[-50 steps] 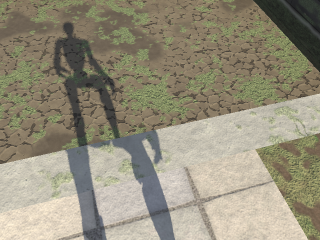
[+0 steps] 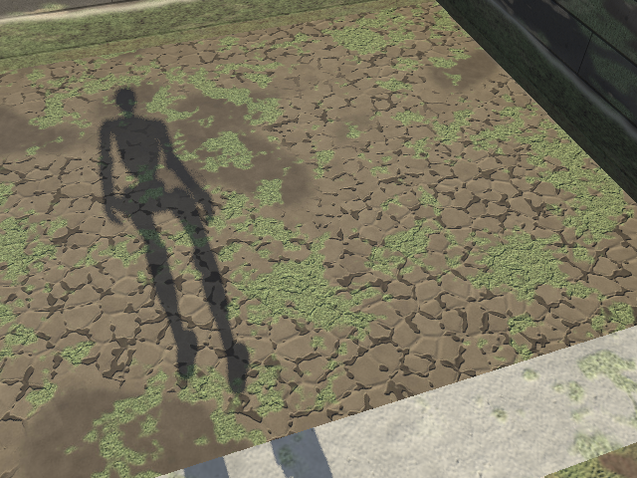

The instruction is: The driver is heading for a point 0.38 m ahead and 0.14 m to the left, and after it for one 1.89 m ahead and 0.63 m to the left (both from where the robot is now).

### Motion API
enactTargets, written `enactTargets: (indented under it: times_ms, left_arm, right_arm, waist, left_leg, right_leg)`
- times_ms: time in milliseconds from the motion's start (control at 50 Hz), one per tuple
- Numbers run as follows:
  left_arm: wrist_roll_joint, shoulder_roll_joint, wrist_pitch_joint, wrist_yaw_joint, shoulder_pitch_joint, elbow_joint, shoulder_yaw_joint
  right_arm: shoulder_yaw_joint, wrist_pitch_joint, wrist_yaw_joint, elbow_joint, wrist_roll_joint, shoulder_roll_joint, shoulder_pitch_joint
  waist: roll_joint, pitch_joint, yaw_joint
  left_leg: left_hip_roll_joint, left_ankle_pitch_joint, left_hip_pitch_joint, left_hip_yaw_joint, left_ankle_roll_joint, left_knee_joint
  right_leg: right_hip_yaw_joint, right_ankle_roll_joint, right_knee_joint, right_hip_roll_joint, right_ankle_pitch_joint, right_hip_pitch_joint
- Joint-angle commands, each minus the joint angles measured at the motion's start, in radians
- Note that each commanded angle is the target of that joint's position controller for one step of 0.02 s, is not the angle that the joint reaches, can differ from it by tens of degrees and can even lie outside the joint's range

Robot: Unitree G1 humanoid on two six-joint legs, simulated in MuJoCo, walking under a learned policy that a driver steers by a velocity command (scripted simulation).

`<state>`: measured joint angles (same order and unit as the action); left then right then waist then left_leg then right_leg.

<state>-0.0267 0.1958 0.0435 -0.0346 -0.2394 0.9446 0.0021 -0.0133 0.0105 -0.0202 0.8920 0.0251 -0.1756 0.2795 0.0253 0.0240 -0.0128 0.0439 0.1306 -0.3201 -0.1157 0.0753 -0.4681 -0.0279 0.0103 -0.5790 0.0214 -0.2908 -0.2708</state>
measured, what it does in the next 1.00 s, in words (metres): steps on the spot, turning left: right foot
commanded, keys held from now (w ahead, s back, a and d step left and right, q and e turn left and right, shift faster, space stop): no key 0.22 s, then q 0.56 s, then w+q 0.22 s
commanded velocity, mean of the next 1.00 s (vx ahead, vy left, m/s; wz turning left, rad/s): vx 0.06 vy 0.00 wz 0.33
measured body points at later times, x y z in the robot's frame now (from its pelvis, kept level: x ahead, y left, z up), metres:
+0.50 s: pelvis +0.02 -0.02 +0.00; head +0.03 -0.01 +0.45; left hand +0.03 +0.24 -0.15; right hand +0.08 -0.27 -0.14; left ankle +0.07 +0.08 -0.73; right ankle +0.02 -0.12 -0.73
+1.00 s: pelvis +0.03 -0.04 +0.00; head +0.04 -0.05 +0.45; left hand +0.03 +0.25 -0.10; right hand +0.24 -0.25 -0.11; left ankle +0.04 +0.08 -0.71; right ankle +0.05 -0.13 -0.73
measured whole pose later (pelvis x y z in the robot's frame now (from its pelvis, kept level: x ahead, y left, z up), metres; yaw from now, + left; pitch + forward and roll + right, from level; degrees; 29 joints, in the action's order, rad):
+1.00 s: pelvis +0.03 -0.04 +0.00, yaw +23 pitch +2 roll +1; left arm -0.03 0.23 0.02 -0.05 -0.24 0.75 -0.03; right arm 0.10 0.07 -0.03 0.71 0.01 -0.26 0.24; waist -0.01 -0.03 0.00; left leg 0.17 0.38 -0.46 0.16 0.04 -0.71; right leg -0.02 0.04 -0.52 -0.02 -0.30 -0.27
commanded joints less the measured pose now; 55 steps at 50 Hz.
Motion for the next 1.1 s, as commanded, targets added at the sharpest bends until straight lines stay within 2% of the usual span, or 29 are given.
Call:
enactTargets:
  times_ms: [20, 40, 80, 160, 240, 340, 400, 480, 520, 560, 580, 600, 620, 640, 660, 680, 720, 780, 860, 900, 920, 940, 960, 980, 1000, 1020, 1040, 1080, 1100]
  left_arm:
    - [-0.006, 0.118, -0.016, -0.009, -0.091, 0.003, -0.016]
    - [0.003, 0.099, -0.023, -0.01, -0.08, 0.017, -0.012]
    - [0.009, 0.073, -0.042, -0.011, -0.069, 0.035, -0.006]
    - [0.014, 0.064, -0.045, -0.012, -0.094, 0.054, -0.009]
    - [0.009, 0.055, -0.044, -0.015, -0.127, 0.078, -0.008]
    - [0.01, 0.101, -0.037, -0.041, -0.107, 0.046, -0.034]
    - [0.007, 0.126, -0.026, -0.052, -0.127, 0.025, -0.056]
    - [-0.003, 0.157, -0.013, -0.066, -0.062, -0.022, -0.084]
    - [-0.003, 0.163, -0.017, -0.062, -0.001, -0.058, -0.088]
    - [-0.003, 0.17, -0.018, -0.056, 0.034, -0.071, -0.092]
    - [-0.006, 0.168, -0.014, -0.053, 0.019, -0.068, -0.095]
    - [0.007, 0.129, -0.007, -0.047, -0.014, -0.095, -0.09]
    - [0.022, 0.107, 0.005, -0.043, 0.045, -0.14, -0.082]
    - [0.019, 0.09, 0.006, -0.034, 0.03, -0.14, -0.071]
    - [0.025, 0.101, 0.0, -0.026, 0.045, -0.137, -0.073]
    - [0.021, 0.108, -0.011, -0.021, 0.072, -0.148, -0.075]
    - [0.0, 0.126, -0.019, -0.013, 0.071, -0.158, -0.08]
    - [0.011, 0.1, -0.009, -0.011, 0.084, -0.192, -0.068]
    - [0.005, 0.097, -0.004, -0.007, 0.073, -0.234, -0.054]
    - [0.019, 0.115, -0.006, -0.008, 0.004, -0.237, -0.056]
    - [0.02, 0.107, -0.012, -0.008, -0.065, -0.222, -0.055]
    - [0.016, 0.112, -0.018, -0.015, -0.145, -0.201, -0.057]
    - [0.005, 0.188, -0.03, -0.026, -0.175, -0.203, -0.07]
    - [-0.016, 0.282, -0.038, -0.029, -0.103, -0.258, -0.079]
    - [-0.033, 0.294, -0.041, -0.026, -0.017, -0.268, -0.09]
    - [-0.022, 0.225, -0.052, -0.021, 0.041, -0.286, -0.073]
    - [-0.014, 0.19, -0.063, -0.014, 0.064, -0.295, -0.064]
    - [-0.004, 0.157, -0.074, -0.012, 0.031, -0.305, -0.054]
    - [-0.003, 0.152, -0.079, -0.009, -0.014, -0.297, -0.054]
  right_arm:
    - [0.036, 0.018, -0.002, -0.042, -0.017, -0.118, 0.031]
    - [0.038, 0.023, 0.001, -0.019, -0.023, -0.119, 0.043]
    - [0.04, 0.02, 0.006, 0.012, -0.017, -0.108, 0.074]
    - [0.04, 0.008, 0.002, 0.059, -0.008, -0.101, 0.085]
    - [0.037, 0.01, -0.005, 0.091, -0.011, -0.094, 0.083]
    - [0.05, 0.015, -0.009, 0.041, -0.012, -0.132, 0.012]
    - [0.055, 0.019, -0.014, 0.009, -0.011, -0.127, 0.012]
    - [0.06, 0.031, -0.017, -0.011, 0.011, -0.095, 0.06]
    - [0.067, 0.038, -0.019, -0.033, 0.015, -0.09, 0.062]
    - [0.067, 0.034, -0.022, -0.046, 0.007, -0.074, 0.085]
    - [0.074, 0.026, -0.024, -0.05, 0.007, -0.097, 0.095]
    - [0.106, 0.017, -0.03, -0.069, 0.013, -0.227, 0.089]
    - [0.122, 0.015, -0.019, -0.068, 0.012, -0.295, 0.171]
    - [0.12, 0.015, -0.019, -0.076, 0.006, -0.283, 0.16]
    - [0.118, 0.024, -0.028, -0.101, 0.006, -0.249, 0.087]
    - [0.113, 0.034, -0.033, -0.128, 0.01, -0.226, 0.022]
    - [0.105, 0.044, -0.034, -0.169, 0.002, -0.187, -0.034]
    - [0.115, 0.044, -0.025, -0.18, -0.003, -0.202, 0.011]
    - [0.131, 0.054, -0.005, -0.218, 0.01, -0.222, -0.014]
    - [0.138, 0.051, 0.011, -0.243, 0.004, -0.229, -0.072]
    - [0.141, 0.053, 0.012, -0.253, -0.008, -0.224, -0.102]
    - [0.135, 0.054, 0.004, -0.268, -0.021, -0.194, -0.137]
    - [0.12, 0.051, -0.008, -0.273, -0.03, -0.115, -0.094]
    - [0.106, 0.033, -0.018, -0.304, -0.018, -0.07, -0.091]
    - [0.118, 0.019, -0.014, -0.315, 0.002, -0.143, -0.135]
    - [0.132, 0.013, 0.0, -0.294, 0.01, -0.193, -0.118]
    - [0.136, 0.01, 0.015, -0.267, 0.014, -0.2, -0.074]
    - [0.132, 0.019, 0.035, -0.242, 0.02, -0.184, -0.03]
    - [0.124, 0.023, 0.042, -0.251, 0.02, -0.167, -0.049]
  waist:
    - [0.027, 0.089, 0.002]
    - [0.085, 0.11, -0.006]
    - [0.092, 0.065, -0.032]
    - [-0.008, 0.043, -0.019]
    - [-0.029, 0.042, -0.009]
    - [-0.027, 0.029, 0.002]
    - [-0.004, 0.016, 0.009]
    - [0.077, 0.005, -0.014]
    - [0.052, 0.007, -0.021]
    - [0.035, -0.011, -0.035]
    - [-0.014, -0.02, -0.032]
    - [-0.267, -0.018, -0.005]
    - [-0.373, -0.06, -0.066]
    - [-0.201, -0.083, -0.029]
    - [-0.104, -0.06, -0.012]
    - [-0.079, -0.044, 0.006]
    - [-0.097, -0.082, 0.02]
    - [-0.111, -0.096, 0.004]
    - [-0.209, -0.1, -0.002]
    - [-0.22, -0.092, 0.031]
    - [-0.193, -0.079, 0.072]
    - [-0.133, -0.046, 0.117]
    - [0.098, -0.041, 0.101]
    - [0.168, -0.018, 0.058]
    - [0.118, 0.062, 0.006]
    - [0.075, 0.071, -0.028]
    - [0.079, 0.035, -0.043]
    - [0.118, 0.002, -0.03]
    - [0.102, 0.012, -0.014]
  left_leg:
    - [-0.144, 0.42, -0.171, 0.213, -0.042, 0.255]
    - [-0.12, 0.284, -0.021, 0.179, -0.054, 0.216]
    - [-0.121, 0.126, 0.157, 0.172, -0.051, 0.166]
    - [-0.135, 0.117, 0.128, 0.184, -0.041, 0.185]
    - [-0.137, 0.111, 0.105, 0.194, -0.042, 0.202]
    - [-0.119, 0.103, -0.009, 0.223, -0.015, 0.123]
    - [-0.095, 0.104, -0.084, 0.217, -0.008, 0.026]
    - [-0.04, 0.193, -0.101, 0.134, -0.017, -0.267]
    - [-0.062, 0.285, -0.107, 0.117, -0.011, -0.363]
    - [-0.063, 0.18, -0.044, 0.102, -0.003, -0.221]
    - [-0.069, 0.043, 0.012, 0.159, 0.009, -0.106]
    - [-0.243, -0.254, 0.058, 0.477, 0.084, 0.055]
    - [-0.38, -0.394, 0.142, 0.772, 0.224, 0.2]
    - [-0.372, -0.26, 0.154, 0.735, 0.25, 0.199]
    - [-0.333, -0.134, 0.114, 0.644, 0.233, 0.178]
    - [-0.279, -0.069, 0.091, 0.577, 0.198, 0.173]
    - [-0.205, -0.115, 0.093, 0.483, 0.169, 0.161]
    - [-0.185, -0.106, 0.122, 0.473, 0.166, 0.155]
    - [-0.145, 0.387, 0.016, 0.54, 0.154, 0.235]
    - [-0.116, 0.469, -0.085, 0.552, 0.123, 0.252]
    - [-0.087, 0.521, -0.153, 0.554, 0.091, 0.233]
    - [-0.028, 0.578, -0.264, 0.527, 0.038, 0.164]
    - [0.081, 0.571, -0.387, 0.383, -0.007, -0.161]
    - [0.176, 0.446, -0.504, 0.296, -0.038, -0.407]
    - [0.082, 0.308, -0.526, 0.314, -0.042, -0.486]
    - [0.064, 0.221, -0.485, 0.312, -0.045, -0.544]
    - [0.068, 0.173, -0.466, 0.276, -0.054, -0.61]
    - [0.04, 0.13, -0.462, 0.223, -0.068, -0.719]
    - [0.028, 0.11, -0.483, 0.215, -0.07, -0.737]
  right_leg:
    - [-0.117, 0.045, 0.216, 0.087, -0.064, 0.06]
    - [-0.144, 0.051, 0.288, 0.092, -0.194, -0.095]
    - [-0.136, 0.032, 0.342, 0.084, -0.186, -0.146]
    - [-0.102, 0.035, 0.316, 0.065, -0.062, -0.04]
    - [-0.082, 0.043, 0.305, 0.062, -0.021, 0.003]
    - [-0.039, 0.065, 0.241, 0.063, 0.014, 0.051]
    - [-0.044, 0.099, 0.223, 0.094, 0.0, 0.059]
    - [-0.099, 0.194, 0.237, 0.247, 0.106, -0.008]
    - [-0.085, 0.234, 0.189, 0.299, 0.276, -0.04]
    - [-0.01, 0.173, 0.093, 0.249, 0.325, -0.028]
    - [0.046, 0.113, -0.009, 0.187, 0.228, -0.045]
    - [0.173, 0.02, -0.25, 0.02, -0.027, -0.174]
    - [0.107, -0.008, -0.484, -0.13, -0.402, -0.316]
    - [-0.024, -0.001, -0.606, -0.073, -0.343, -0.324]
    - [-0.037, 0.001, -0.637, -0.05, -0.25, -0.334]
    - [-0.045, 0.003, -0.619, -0.029, -0.179, -0.345]
    - [-0.028, -0.011, -0.579, -0.033, -0.103, -0.303]
    - [-0.016, -0.037, -0.448, -0.051, -0.112, -0.281]
    - [0.024, -0.045, -0.233, -0.081, -0.177, -0.136]
    - [0.044, -0.016, -0.077, -0.104, -0.149, 0.022]
    - [0.055, 0.008, 0.068, -0.111, -0.068, 0.137]
    - [0.054, 0.028, 0.205, -0.089, -0.018, 0.268]
    - [-0.208, 0.045, 0.336, 0.142, -0.275, 0.337]
    - [-0.559, 0.101, 0.432, 0.381, -0.45, 0.239]
    - [-0.599, 0.161, 0.471, 0.387, -0.516, 0.102]
    - [-0.495, 0.157, 0.45, 0.324, -0.444, 0.074]
    - [-0.374, 0.137, 0.429, 0.251, -0.339, 0.103]
    - [-0.211, 0.128, 0.408, 0.188, -0.201, 0.138]
    - [-0.178, 0.132, 0.401, 0.185, -0.16, 0.152]
Keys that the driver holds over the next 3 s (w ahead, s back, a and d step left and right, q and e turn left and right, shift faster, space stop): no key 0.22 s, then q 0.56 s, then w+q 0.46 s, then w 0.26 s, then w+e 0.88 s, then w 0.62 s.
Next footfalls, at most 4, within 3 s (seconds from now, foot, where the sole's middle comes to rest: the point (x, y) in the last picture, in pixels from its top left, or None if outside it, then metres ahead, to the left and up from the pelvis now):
0.96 right None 0.09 -0.12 -0.77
1.44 left None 0.16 0.19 -0.77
1.92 right None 0.41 0.14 -0.77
2.28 left None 0.35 0.34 -0.77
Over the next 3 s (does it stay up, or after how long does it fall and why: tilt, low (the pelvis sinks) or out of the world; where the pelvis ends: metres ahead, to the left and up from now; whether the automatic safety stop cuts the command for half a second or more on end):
stays up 0.35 0.23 -0.01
